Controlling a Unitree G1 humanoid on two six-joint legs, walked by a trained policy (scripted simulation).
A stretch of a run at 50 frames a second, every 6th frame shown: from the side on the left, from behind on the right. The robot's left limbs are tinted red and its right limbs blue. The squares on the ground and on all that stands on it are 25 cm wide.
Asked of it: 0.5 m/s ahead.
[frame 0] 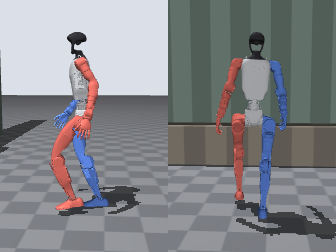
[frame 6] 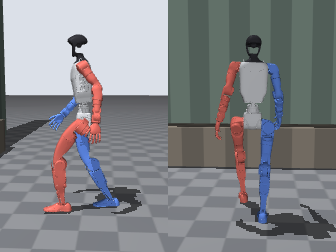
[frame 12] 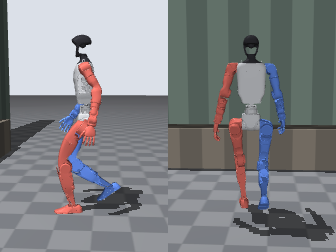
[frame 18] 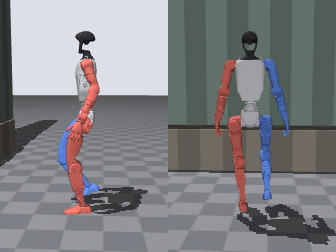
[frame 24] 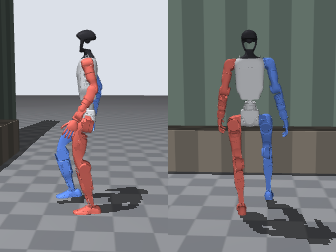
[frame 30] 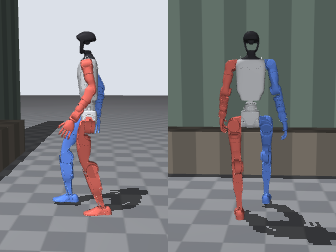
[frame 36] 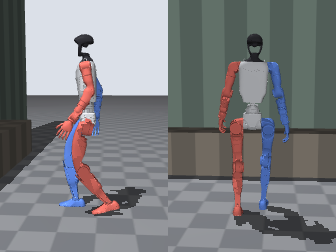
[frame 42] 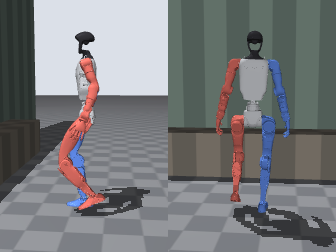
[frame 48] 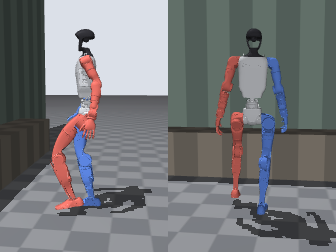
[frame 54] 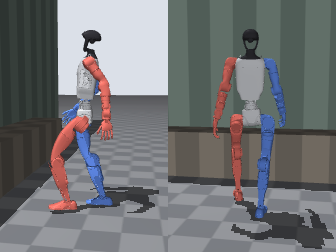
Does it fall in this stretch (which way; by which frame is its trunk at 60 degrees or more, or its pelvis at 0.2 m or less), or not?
no
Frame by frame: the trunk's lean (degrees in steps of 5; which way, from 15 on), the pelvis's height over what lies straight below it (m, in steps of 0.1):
0: 5, 0.8
6: 5, 0.8
12: 5, 0.7
18: 0, 0.8
24: 0, 0.8
30: 5, 0.8
36: 5, 0.8
42: 5, 0.8
48: 0, 0.8
54: 5, 0.8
